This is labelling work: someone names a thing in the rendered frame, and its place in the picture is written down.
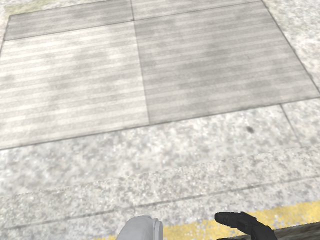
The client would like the right robot hand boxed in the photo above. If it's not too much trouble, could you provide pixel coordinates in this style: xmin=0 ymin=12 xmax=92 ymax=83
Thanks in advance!
xmin=214 ymin=211 xmax=278 ymax=240

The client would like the robot left thigh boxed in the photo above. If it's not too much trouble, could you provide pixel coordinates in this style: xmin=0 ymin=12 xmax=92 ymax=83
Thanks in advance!
xmin=115 ymin=216 xmax=163 ymax=240

